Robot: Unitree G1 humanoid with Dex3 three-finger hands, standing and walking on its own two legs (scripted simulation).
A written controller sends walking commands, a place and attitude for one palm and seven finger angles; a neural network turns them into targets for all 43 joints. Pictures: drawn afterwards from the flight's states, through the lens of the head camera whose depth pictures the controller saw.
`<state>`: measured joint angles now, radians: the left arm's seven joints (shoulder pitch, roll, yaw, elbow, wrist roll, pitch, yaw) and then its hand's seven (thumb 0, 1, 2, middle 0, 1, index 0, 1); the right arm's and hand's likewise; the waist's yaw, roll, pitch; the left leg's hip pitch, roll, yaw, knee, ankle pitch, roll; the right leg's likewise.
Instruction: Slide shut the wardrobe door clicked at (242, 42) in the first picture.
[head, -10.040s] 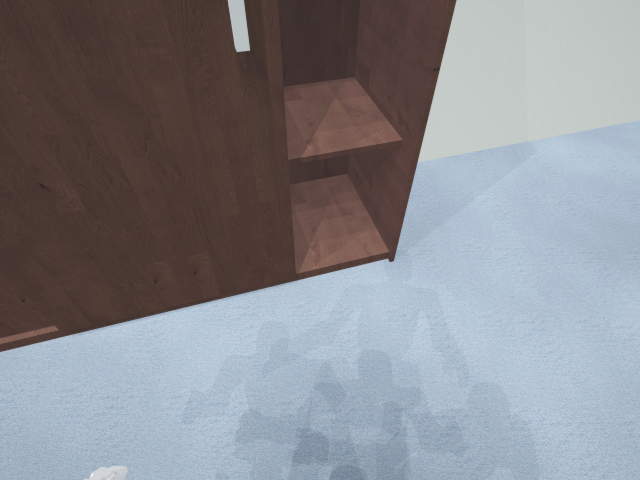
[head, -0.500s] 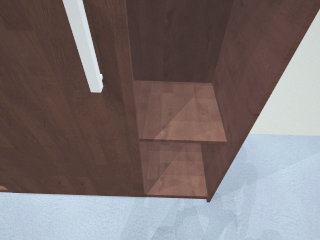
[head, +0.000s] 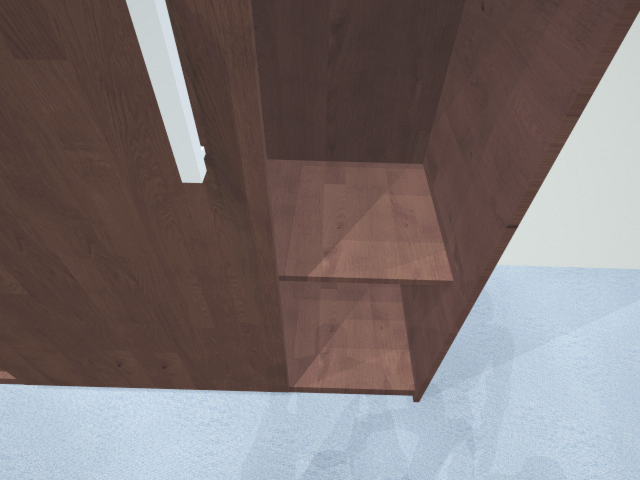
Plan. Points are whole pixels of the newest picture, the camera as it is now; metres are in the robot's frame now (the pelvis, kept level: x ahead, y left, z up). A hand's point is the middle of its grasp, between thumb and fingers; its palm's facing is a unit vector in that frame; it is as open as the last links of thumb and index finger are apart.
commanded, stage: look again from close up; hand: left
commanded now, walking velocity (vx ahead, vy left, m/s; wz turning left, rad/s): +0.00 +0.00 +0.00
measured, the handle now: (176, 85) +0.47 +0.21 +0.27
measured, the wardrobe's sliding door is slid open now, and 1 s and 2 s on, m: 0.39 0.39 0.39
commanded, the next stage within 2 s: raise the hand with hooked fingers in 0.40 s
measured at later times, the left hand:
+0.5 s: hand out of the picture -0.05 +0.16 -0.18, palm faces +0.06 -0.98 -0.17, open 7.4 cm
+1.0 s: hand (163, 467) +0.14 +0.18 +0.01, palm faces +0.14 -0.99 -0.03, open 9.0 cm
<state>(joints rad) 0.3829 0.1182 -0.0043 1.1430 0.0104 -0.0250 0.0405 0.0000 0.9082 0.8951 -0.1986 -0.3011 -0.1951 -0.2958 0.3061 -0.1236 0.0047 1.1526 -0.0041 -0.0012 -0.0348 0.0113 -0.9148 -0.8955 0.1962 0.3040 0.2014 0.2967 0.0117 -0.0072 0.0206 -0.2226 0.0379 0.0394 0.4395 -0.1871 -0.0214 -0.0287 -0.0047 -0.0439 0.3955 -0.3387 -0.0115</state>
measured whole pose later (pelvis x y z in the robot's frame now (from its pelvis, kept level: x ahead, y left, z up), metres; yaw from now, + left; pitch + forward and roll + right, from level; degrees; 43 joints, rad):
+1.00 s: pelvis -0.04 -0.01 -0.04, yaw +1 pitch +3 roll -1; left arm 0.51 0.19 0.11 -0.09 -0.22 -0.27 -0.15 0.01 0.52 0.73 -0.23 -0.55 -0.23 -0.54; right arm 0.16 -0.25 -0.03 0.48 0.02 -0.19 -0.06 0.01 -0.91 -0.90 0.20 0.30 0.20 0.30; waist 0.04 0.01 -0.08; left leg -0.59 0.06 -0.01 0.84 -0.31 -0.03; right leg -0.40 0.01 -0.08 0.86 -0.52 -0.03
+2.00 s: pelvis -0.04 +0.00 +0.00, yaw +3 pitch -4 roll -1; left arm -0.18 0.53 0.47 -0.04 -0.36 0.30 -0.43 -0.01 -0.49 0.30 -0.30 -1.19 -0.30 -1.19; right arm 0.15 -0.26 0.11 0.65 0.10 -0.27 -0.09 0.02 -0.90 -0.90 0.20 0.31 0.21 0.30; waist 0.08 0.09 -0.02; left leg -0.27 0.03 -0.02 0.48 -0.15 -0.01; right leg -0.06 -0.01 -0.10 0.47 -0.33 -0.01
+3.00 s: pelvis -0.03 +0.00 +0.00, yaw +3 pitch -3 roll +0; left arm -0.39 0.58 0.48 0.16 -0.32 0.37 -0.47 -0.01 -0.50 0.30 -0.30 -1.20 -0.30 -1.20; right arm 0.17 -0.30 0.09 0.65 0.11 -0.21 -0.09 0.02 -0.90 -0.90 0.20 0.30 0.20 0.30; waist 0.06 0.09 -0.02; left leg -0.27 0.03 -0.02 0.48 -0.16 -0.02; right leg -0.07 0.00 -0.10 0.47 -0.35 -0.02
